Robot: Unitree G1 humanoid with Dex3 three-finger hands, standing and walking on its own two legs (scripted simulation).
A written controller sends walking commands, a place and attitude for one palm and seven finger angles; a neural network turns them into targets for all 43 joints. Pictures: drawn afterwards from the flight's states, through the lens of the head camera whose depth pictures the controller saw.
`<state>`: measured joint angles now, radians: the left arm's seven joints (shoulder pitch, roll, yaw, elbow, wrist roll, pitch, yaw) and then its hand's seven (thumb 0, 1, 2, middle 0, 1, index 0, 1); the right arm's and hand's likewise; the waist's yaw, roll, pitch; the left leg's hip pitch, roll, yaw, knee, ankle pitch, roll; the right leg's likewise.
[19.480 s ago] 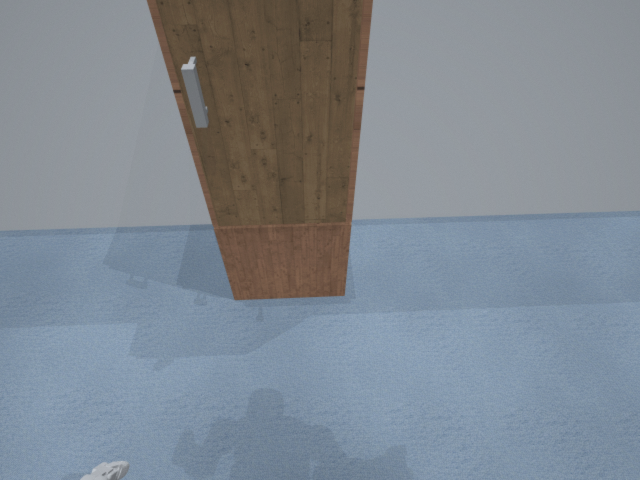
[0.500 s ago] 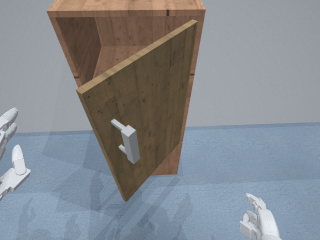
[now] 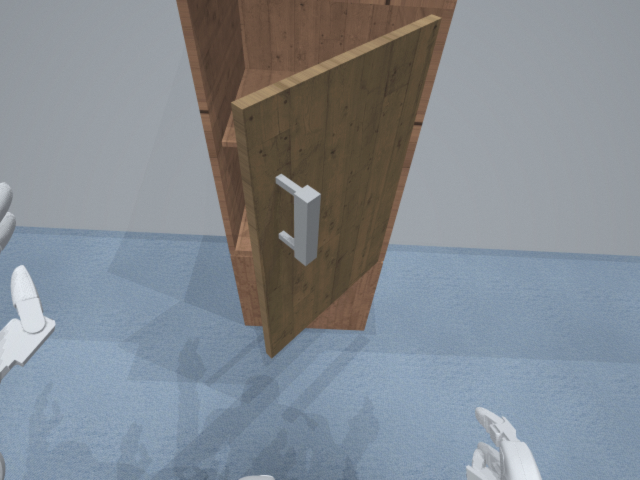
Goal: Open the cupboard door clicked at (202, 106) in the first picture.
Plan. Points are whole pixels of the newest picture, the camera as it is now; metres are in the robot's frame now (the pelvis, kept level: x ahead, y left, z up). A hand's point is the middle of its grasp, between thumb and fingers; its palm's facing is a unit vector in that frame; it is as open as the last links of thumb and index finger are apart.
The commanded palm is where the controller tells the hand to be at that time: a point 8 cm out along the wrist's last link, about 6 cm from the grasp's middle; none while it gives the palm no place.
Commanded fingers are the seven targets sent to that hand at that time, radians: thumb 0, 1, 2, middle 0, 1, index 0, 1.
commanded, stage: step back with the hand held close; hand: left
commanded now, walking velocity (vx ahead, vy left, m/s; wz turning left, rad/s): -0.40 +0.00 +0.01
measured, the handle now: (295, 220) +0.42 +0.07 +0.10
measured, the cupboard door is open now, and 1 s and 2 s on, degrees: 48 48 48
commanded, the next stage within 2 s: stop stepping back and stand still in 0.20 s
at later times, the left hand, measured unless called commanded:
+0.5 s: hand (41, 448) +0.11 +0.21 +0.18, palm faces +0.29 -0.81 -0.51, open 7.4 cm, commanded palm +0.06 +0.26 +0.19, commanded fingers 0.00 0.90 0.90 -0.20 -0.30 -0.20 -0.30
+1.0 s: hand out of the picture +0.04 +0.24 +0.17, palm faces +0.41 -0.83 -0.37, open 7.4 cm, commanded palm -0.01 +0.27 +0.19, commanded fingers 0.00 0.90 0.90 -0.20 -0.30 -0.20 -0.30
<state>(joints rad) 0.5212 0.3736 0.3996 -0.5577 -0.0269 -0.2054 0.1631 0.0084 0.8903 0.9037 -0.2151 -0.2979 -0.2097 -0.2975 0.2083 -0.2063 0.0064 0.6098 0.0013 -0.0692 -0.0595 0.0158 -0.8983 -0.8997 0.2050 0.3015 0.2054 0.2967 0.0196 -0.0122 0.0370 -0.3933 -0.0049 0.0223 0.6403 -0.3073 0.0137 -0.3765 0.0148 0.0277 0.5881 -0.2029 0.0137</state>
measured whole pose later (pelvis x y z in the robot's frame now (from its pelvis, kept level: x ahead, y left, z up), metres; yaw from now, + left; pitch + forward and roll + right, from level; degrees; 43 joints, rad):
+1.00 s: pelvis -0.17 -0.02 +0.01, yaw -4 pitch -4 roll -3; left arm 0.50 0.36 0.37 -0.41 -0.04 -0.18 0.15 0.01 0.89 0.90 -0.21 -0.30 -0.21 -0.30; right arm 0.26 -0.22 0.02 0.67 0.00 -0.09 -0.08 0.02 -0.90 -0.90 0.20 0.30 0.20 0.30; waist 0.01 0.04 -0.01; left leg -0.33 0.00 -0.04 0.54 -0.14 0.02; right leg -0.12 0.08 -0.05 0.48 -0.30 -0.04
